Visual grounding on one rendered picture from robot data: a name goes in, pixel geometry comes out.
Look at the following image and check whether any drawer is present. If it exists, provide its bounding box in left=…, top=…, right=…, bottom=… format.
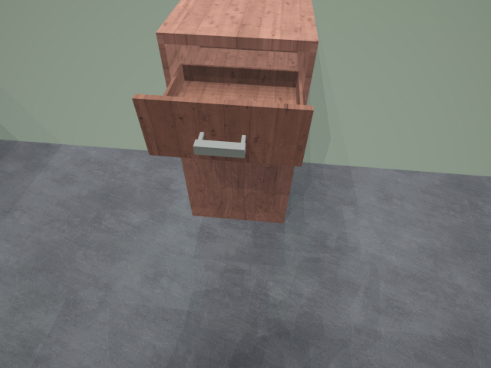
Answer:
left=132, top=64, right=314, bottom=166

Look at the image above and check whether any cabinet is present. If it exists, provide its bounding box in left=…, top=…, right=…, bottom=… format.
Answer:
left=156, top=0, right=318, bottom=223

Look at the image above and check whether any handle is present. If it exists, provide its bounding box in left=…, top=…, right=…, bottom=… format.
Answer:
left=193, top=132, right=246, bottom=158

